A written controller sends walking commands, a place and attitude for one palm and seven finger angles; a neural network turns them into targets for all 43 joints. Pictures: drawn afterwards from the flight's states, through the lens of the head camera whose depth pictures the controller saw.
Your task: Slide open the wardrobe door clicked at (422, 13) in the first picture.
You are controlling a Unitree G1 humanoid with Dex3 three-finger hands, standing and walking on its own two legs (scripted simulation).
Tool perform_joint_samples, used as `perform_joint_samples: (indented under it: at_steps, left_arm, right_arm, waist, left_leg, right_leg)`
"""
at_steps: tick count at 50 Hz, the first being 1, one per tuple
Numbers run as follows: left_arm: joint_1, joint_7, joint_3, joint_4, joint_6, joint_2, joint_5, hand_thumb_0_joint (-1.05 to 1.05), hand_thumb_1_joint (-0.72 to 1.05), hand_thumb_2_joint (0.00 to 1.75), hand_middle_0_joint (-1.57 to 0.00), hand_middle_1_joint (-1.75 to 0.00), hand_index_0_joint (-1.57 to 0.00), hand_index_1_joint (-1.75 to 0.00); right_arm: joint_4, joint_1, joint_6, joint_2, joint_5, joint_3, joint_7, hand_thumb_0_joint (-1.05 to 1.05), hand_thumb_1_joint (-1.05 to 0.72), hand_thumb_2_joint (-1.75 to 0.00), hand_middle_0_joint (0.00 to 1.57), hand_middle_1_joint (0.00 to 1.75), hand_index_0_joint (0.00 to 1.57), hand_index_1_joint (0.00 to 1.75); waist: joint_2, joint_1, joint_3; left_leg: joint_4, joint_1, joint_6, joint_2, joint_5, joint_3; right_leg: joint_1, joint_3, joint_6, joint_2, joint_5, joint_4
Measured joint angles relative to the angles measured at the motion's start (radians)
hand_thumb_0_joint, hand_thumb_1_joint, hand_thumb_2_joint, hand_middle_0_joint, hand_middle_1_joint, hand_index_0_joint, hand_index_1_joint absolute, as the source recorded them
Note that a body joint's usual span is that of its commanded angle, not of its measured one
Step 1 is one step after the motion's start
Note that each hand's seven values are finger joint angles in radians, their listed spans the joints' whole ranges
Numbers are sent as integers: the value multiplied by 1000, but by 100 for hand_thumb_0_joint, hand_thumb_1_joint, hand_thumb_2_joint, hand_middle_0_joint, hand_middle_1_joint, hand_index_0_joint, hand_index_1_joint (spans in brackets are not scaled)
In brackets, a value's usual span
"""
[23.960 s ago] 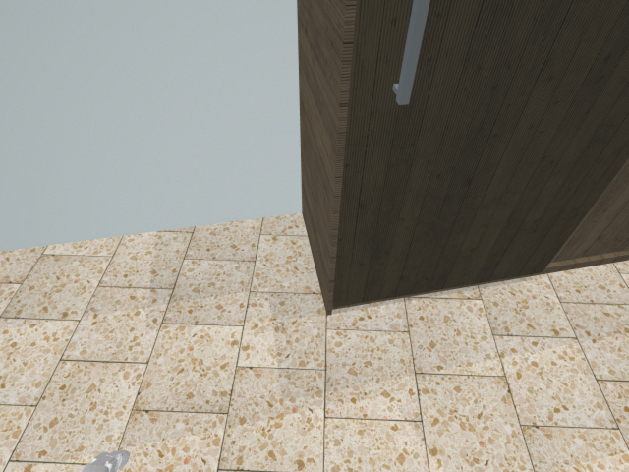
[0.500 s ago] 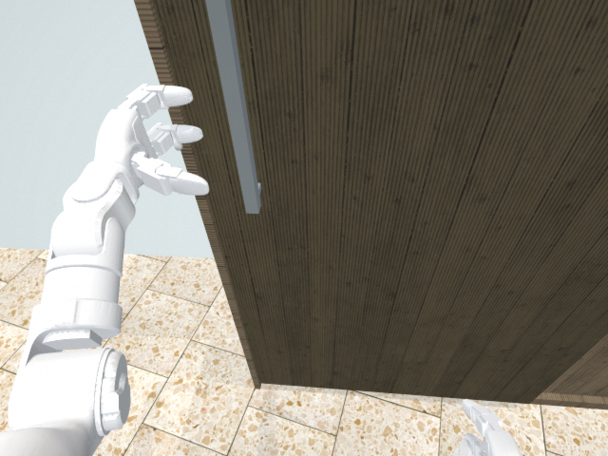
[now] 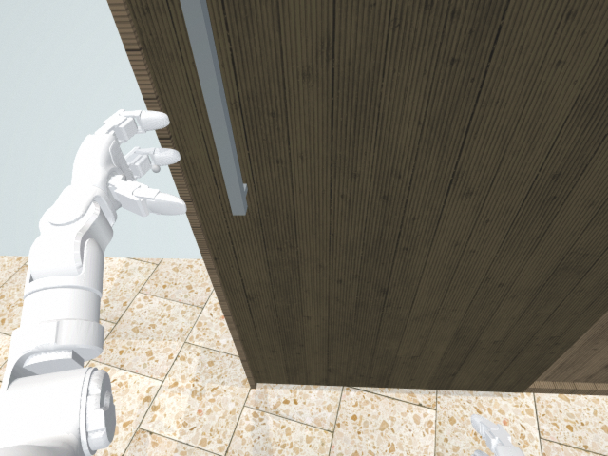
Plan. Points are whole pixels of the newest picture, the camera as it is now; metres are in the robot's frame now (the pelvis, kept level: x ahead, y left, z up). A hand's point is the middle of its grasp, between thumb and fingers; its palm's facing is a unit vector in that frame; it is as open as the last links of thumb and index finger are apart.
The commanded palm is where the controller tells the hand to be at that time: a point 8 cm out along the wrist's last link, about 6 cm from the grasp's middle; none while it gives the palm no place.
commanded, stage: move the hooked fingers beside the handle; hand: left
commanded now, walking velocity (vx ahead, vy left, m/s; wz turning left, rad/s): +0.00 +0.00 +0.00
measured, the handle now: (222, 109) +0.47 +0.13 +0.25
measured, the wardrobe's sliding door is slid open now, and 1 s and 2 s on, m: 0.00 0.00 0.00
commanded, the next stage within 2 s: none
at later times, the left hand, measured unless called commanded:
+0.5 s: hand (154, 152) +0.40 +0.20 +0.24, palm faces +0.04 -1.00 -0.01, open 14.0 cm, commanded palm +0.37 +0.24 +0.23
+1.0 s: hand (156, 162) +0.41 +0.20 +0.21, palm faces +0.05 -1.00 -0.03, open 14.0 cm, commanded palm +0.38 +0.24 +0.23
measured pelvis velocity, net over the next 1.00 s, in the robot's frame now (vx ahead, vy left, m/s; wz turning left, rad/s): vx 0.00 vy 0.00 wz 0.00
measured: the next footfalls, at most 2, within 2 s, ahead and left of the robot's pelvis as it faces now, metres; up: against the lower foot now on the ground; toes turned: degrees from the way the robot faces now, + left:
none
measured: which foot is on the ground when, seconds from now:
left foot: down 0.00-1.00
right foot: down 0.00-1.00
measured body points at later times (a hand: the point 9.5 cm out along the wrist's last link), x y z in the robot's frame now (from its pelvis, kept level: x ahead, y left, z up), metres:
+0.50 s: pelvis +0.00 +0.00 +0.00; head -0.02 -0.02 +0.45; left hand +0.39 +0.25 +0.24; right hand +0.16 -0.23 -0.09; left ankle -0.03 +0.10 -0.74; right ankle +0.00 -0.10 -0.74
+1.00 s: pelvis +0.00 +0.00 +0.00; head +0.00 -0.02 +0.45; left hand +0.40 +0.26 +0.22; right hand +0.15 -0.24 -0.10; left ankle -0.03 +0.10 -0.74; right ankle +0.00 -0.10 -0.74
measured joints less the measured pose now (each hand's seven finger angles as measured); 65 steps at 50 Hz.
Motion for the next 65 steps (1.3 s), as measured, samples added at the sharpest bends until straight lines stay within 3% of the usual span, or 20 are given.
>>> perform_joint_samples:
  at_steps: [6, 14, 22, 31, 38, 46, 54, 62, 65]
  left_arm:
    - [-10, 8, -28, -78, -31, -34, -9, -1, -50, 30, -30, -120, -30, -120]
    - [-90, 29, -46, 57, 44, -23, 1, -1, -50, 30, -30, -120, -30, -120]
    - [-17, 31, -20, -59, -31, -44, 4, -1, -50, 30, -30, -120, -30, -120]
    - [-60, 18, -40, 32, 45, 3, 8, -1, -50, 30, -30, -120, -30, -120]
    - [-46, 23, -48, -46, -15, -56, -13, -1, -50, 30, -30, -120, -30, -120]
    - [-88, 42, -7, 80, 34, 13, 20, -1, -50, 30, -30, -120, -30, -120]
    - [-21, 4, -32, -55, -25, -29, -6, -1, -50, 30, -29, -120, -29, -120]
    - [-85, 42, -50, 17, 50, -36, 4, -1, -50, 30, -30, -120, -30, -120]
    - [-62, 46, -35, 17, 47, -38, 5, -1, -50, 30, -30, -120, -30, -120]
  right_arm:
    - [13, -22, -19, 3, -1, 5, -7, 2, -90, -90, 20, 30, 20, 30]
    - [-4, -70, -6, 13, 0, 13, 1, 2, -90, -90, 20, 30, 20, 30]
    - [-12, -42, -4, 29, -7, 21, 6, 2, -90, -90, 20, 30, 20, 30]
    - [1, -34, 9, 10, 3, 12, -2, 2, -90, -90, 20, 30, 20, 30]
    - [17, -34, -4, 12, -7, 12, -3, 2, -90, -90, 20, 30, 20, 30]
    - [-7, -38, 17, 20, -4, 15, 3, 2, -90, -90, 20, 30, 20, 30]
    - [3, -8, 5, 10, -3, 6, -3, 2, -90, -90, 20, 30, 20, 30]
    - [5, -50, 13, 14, -3, 9, 3, 2, -90, -90, 20, 30, 20, 30]
    - [-9, -54, 21, 20, -6, 12, 5, 2, -90, -90, 20, 30, 20, 30]
  waist:
    - [-12, 15, 5]
    - [3, 4, -12]
    - [-10, 9, -5]
    - [-1, 8, -2]
    - [-10, 7, 2]
    - [-8, -13, -11]
    - [-12, 12, 2]
    - [0, 4, -11]
    - [0, 0, -11]
  left_leg:
    - [8, 12, -1, -1, -4, -13]
    - [11, -16, 2, -7, 2, -10]
    - [2, 11, 0, -2, -2, -2]
    - [13, -10, 3, -4, -2, -11]
    - [8, 0, 5, -6, -2, -10]
    - [-1, -9, 3, -2, 0, 5]
    - [1, 8, 4, -3, -6, -7]
    - [4, -8, 7, -7, -5, -6]
    - [-2, -7, 7, -6, -3, 0]
  right_leg:
    - [21, -13, 0, -2, -4, -1]
    - [-11, -9, 2, -8, 0, 8]
    - [11, -1, 1, -2, -4, 3]
    - [-1, -10, 3, -5, 1, 1]
    - [7, -8, 5, -7, -1, -1]
    - [-10, 6, 4, 0, 5, -5]
    - [17, -5, 5, -2, -1, -11]
    - [-2, -3, 8, -7, -1, -5]
    - [-5, 3, 8, -5, 0, -5]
